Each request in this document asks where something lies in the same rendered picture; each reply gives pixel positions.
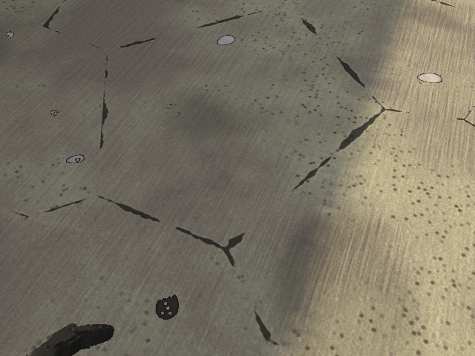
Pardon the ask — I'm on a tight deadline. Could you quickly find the robot left hand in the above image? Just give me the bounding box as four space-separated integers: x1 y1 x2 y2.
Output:
26 323 114 356

